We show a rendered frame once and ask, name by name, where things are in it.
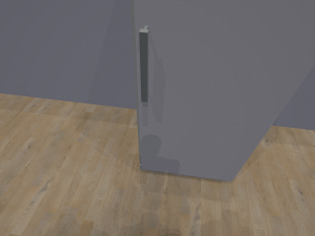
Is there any fridge door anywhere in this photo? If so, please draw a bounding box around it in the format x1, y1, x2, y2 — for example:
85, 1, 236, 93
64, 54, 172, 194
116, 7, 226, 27
134, 0, 315, 182

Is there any handle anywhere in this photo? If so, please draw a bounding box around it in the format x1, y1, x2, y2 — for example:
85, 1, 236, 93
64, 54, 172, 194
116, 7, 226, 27
139, 26, 149, 102

